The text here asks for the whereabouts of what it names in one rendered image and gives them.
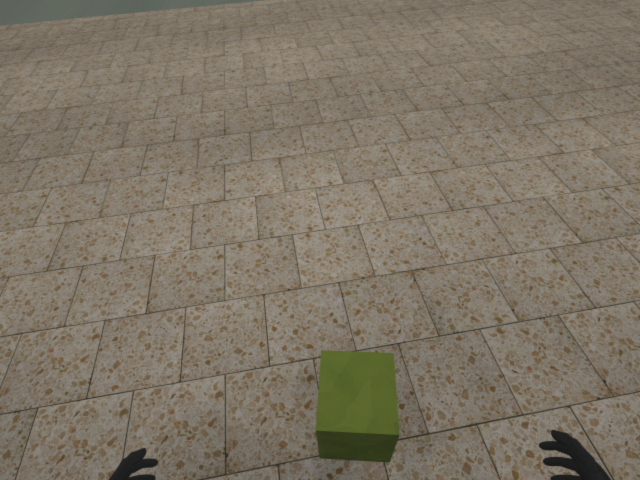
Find robot left hand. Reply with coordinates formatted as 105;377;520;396
109;448;158;480

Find carton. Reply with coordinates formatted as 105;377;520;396
316;350;399;462

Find robot right hand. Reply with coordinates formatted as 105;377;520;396
539;430;611;480

